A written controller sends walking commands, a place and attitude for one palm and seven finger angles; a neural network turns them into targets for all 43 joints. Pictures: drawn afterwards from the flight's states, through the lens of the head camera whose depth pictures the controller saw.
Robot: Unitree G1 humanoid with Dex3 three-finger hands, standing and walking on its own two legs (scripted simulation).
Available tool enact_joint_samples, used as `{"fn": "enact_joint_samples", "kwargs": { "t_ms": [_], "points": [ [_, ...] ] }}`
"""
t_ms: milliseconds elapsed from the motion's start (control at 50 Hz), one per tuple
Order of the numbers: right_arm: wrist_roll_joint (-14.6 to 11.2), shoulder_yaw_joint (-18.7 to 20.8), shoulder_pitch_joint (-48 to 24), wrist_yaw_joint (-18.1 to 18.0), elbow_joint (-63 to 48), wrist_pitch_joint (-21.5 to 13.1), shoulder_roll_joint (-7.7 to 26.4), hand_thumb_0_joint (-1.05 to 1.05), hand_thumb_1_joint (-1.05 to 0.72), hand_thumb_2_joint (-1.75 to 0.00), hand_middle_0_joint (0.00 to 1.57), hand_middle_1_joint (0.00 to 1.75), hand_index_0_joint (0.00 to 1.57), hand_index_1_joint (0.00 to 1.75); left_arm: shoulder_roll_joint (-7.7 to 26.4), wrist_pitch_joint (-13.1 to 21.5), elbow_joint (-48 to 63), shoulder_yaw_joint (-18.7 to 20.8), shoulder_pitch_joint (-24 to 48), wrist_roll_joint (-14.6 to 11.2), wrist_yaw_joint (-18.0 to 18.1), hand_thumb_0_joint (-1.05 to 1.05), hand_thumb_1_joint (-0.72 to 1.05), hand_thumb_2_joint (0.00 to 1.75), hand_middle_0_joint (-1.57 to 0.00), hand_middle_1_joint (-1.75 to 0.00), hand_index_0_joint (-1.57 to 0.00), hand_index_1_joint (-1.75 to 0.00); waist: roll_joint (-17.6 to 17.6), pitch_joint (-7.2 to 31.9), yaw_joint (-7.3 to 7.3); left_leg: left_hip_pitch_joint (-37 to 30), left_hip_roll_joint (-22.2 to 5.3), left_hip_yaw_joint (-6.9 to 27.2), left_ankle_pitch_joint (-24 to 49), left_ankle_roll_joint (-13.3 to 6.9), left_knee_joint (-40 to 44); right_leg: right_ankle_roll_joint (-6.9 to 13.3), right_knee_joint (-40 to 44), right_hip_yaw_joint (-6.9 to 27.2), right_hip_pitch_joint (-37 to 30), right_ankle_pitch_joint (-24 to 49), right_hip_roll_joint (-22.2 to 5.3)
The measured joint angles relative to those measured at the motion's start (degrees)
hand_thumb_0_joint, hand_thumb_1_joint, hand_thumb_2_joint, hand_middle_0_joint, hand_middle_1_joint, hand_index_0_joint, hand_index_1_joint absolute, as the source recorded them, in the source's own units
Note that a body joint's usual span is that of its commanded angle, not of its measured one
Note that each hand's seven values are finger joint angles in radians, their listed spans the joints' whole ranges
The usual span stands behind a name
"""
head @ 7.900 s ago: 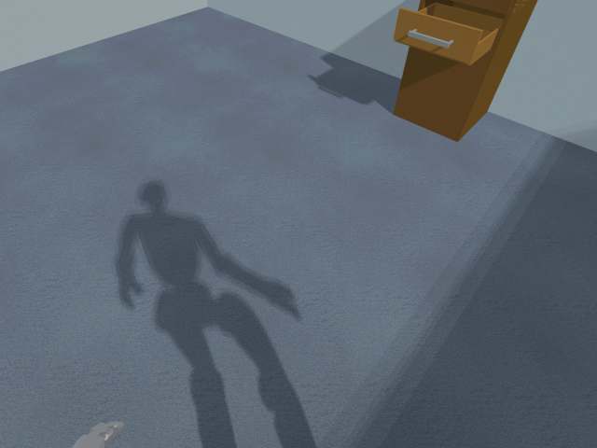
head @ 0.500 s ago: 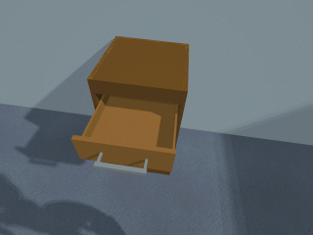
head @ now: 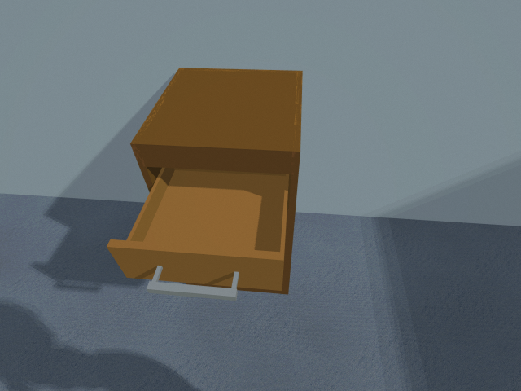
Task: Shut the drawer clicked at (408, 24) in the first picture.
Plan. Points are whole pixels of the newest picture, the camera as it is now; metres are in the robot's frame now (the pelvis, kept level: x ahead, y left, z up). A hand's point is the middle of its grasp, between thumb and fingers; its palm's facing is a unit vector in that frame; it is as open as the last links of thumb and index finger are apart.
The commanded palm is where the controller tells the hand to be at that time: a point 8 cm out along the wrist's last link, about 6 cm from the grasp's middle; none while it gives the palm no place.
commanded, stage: look again from close up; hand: left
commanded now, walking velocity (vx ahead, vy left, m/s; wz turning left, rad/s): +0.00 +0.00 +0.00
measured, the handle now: (194, 282) +0.38 +0.17 -0.16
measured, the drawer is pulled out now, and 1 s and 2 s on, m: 0.26 0.26 0.26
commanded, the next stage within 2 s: come to a stop and stand still in 0.14 s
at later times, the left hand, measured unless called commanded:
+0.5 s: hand out of the picture +0.00 +0.17 -0.17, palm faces -0.01 -0.98 -0.18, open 7.4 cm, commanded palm none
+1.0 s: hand out of the picture -0.01 +0.21 -0.17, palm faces +0.00 -0.99 -0.17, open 7.4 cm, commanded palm none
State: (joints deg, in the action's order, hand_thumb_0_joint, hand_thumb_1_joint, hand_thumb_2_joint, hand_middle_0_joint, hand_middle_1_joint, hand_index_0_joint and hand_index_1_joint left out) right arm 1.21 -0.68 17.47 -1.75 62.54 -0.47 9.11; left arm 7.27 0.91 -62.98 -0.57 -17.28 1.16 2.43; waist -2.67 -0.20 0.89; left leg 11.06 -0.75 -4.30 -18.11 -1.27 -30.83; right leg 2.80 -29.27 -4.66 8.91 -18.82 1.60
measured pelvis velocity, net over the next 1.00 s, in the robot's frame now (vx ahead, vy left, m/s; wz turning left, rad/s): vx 0.00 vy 0.05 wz -0.01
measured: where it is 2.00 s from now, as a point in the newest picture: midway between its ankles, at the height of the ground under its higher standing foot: outside the picture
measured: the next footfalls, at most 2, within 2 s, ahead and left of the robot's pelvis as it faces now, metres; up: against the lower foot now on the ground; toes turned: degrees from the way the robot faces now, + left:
none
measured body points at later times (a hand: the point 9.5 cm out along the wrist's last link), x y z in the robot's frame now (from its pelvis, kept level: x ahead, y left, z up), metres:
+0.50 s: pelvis +0.00 +0.01 +0.00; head +0.01 +0.01 +0.45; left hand +0.00 +0.22 -0.16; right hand +0.00 -0.22 -0.16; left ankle +0.00 +0.11 -0.73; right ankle -0.03 -0.08 -0.73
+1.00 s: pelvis +0.00 +0.05 +0.00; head +0.02 +0.06 +0.45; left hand -0.01 +0.26 -0.16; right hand -0.01 -0.16 -0.15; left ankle +0.00 +0.11 -0.73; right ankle -0.03 -0.08 -0.73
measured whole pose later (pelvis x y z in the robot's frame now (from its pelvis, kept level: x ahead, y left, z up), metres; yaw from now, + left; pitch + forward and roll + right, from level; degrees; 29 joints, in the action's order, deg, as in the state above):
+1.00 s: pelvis +0.00 +0.05 +0.00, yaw -1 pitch -1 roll +0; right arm 0.6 -1.8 18.2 -1.6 63.5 -1.8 7.8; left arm 8.2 0.1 -61.0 -1.2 -18.6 1.0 2.1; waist 0.5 -2.6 0.0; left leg 10.6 3.2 -4.8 -15.0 -4.8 -26.1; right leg -1.2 -26.4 -2.5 8.6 -16.8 -2.3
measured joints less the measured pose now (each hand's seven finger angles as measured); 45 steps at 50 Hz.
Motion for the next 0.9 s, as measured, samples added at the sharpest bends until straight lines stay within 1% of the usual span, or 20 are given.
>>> {"fn": "enact_joint_samples", "kwargs": {
  "t_ms": [140,340,360,400,420,460,520,620,740,900],
  "points": [
    [-0.26,-0.75,-0.29,-0.14,0.60,-0.86,0.14,0.01,-0.92,-0.90,0.20,0.30,0.20,0.29,0.08,0.82,0.09,-0.51,-0.61,-0.37,-0.39,0.01,0.92,0.90,-0.20,-0.29,-0.20,-0.30,0.35,-0.82,-0.22,-1.52,0.85,-0.56,2.05,-0.12,4.40,-0.15,2.59,0.57,-0.58,1.20,-0.62],
    [-0.51,-1.18,-0.01,-0.24,2.67,-0.74,-0.82,0.00,-0.91,-0.90,0.20,0.30,0.20,0.30,-0.41,0.78,-0.60,-0.83,-1.33,-0.42,-0.19,0.01,0.91,0.90,-0.20,-0.29,-0.20,-0.30,1.03,-0.98,-0.44,-3.50,1.17,-0.50,2.49,-0.04,6.32,-0.20,3.84,0.56,-2.30,1.25,-0.82],
    [-0.64,-1.09,-0.16,-0.06,2.38,-0.55,-0.81,0.00,-0.91,-0.90,0.20,0.30,0.20,0.30,-0.50,1.10,-0.54,-0.81,-1.34,-0.22,0.22,0.01,0.91,0.90,-0.20,-0.29,-0.20,-0.30,0.89,-0.86,-0.51,-2.17,0.80,-0.34,2.33,0.19,4.64,-0.33,3.95,0.42,-1.91,1.45,-0.56],
    [-0.49,-0.66,-0.63,-0.04,0.86,0.39,-0.33,0.01,-0.92,-0.90,0.20,0.30,0.20,0.30,-0.66,1.72,0.48,-0.76,-1.55,-0.05,0.75,0.01,0.91,0.90,-0.20,-0.29,-0.20,-0.30,0.46,-1.44,-0.41,1.15,-0.11,1.21,-0.30,0.09,-0.53,-0.35,3.75,0.12,-0.98,1.88,0.35],
    [-0.52,-0.33,-0.75,0.05,0.00,0.47,0.02,0.01,-0.92,-0.90,0.20,0.30,0.20,0.30,-0.73,1.85,0.89,-0.82,-1.64,0.05,0.69,0.01,0.91,0.90,-0.20,-0.29,-0.20,-0.30,0.18,-1.77,-0.21,2.17,-0.68,1.66,-0.84,0.18,-1.66,-0.20,3.36,-0.01,-0.50,1.89,0.80],
    [-0.50,0.11,-0.69,0.15,-1.19,0.11,0.64,0.01,-0.92,-0.90,0.20,0.30,0.20,0.30,-0.73,1.67,1.22,-0.92,-1.66,0.08,0.38,0.01,0.91,0.90,-0.20,-0.29,-0.20,-0.30,-0.08,-2.16,0.38,2.72,-1.12,2.13,0.91,0.38,-1.46,-0.14,1.75,-0.27,0.29,1.26,1.07],
    [-0.39,0.11,-0.08,0.09,-1.63,-0.29,0.77,0.01,-0.92,-0.90,0.20,0.30,0.20,0.30,-0.29,0.70,1.22,-0.74,-1.56,-0.12,0.09,0.01,0.91,0.90,-0.20,-0.29,-0.20,-0.30,1.02,-1.55,0.30,2.20,-0.11,1.36,0.27,-0.20,-1.74,-0.76,0.27,0.42,0.46,0.36,-0.04],
    [-0.42,-0.49,0.44,0.15,-1.72,-0.37,0.11,0.00,-0.91,-0.90,0.20,0.30,0.20,0.29,0.78,-0.18,2.18,-0.55,-0.94,-0.07,-0.15,0.01,0.91,0.90,-0.20,-0.29,-0.20,-0.30,1.72,-0.77,-0.14,1.48,1.00,0.60,0.62,-1.24,-0.55,-1.68,0.29,1.10,0.39,0.59,-1.16],
    [-0.34,-0.98,0.71,0.26,-0.98,-0.47,-0.48,0.01,-0.92,-0.90,0.20,0.30,0.20,0.30,1.54,-0.45,3.18,-0.49,-0.38,-0.12,-0.32,0.01,0.91,0.90,-0.20,-0.29,-0.20,-0.30,2.19,-1.12,-0.57,0.93,2.17,0.03,1.87,-2.24,1.46,-2.62,1.13,1.62,0.41,1.38,-2.28],
    [-0.51,-1.16,0.77,0.44,0.03,-0.97,-1.17,0.00,-0.91,-0.90,0.20,0.30,0.20,0.30,1.50,-0.76,2.84,-0.52,-0.84,-0.06,-0.41,0.00,0.91,0.90,-0.20,-0.29,-0.20,-0.30,2.97,-2.11,-0.65,0.38,3.35,-0.48,2.98,-3.18,3.81,-3.53,2.29,2.13,0.45,2.01,-3.38]
  ]
}}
